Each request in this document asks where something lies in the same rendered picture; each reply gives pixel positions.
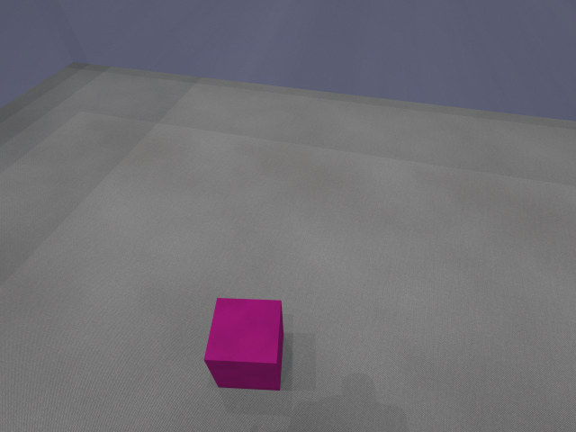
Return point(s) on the carton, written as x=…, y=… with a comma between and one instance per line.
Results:
x=245, y=345

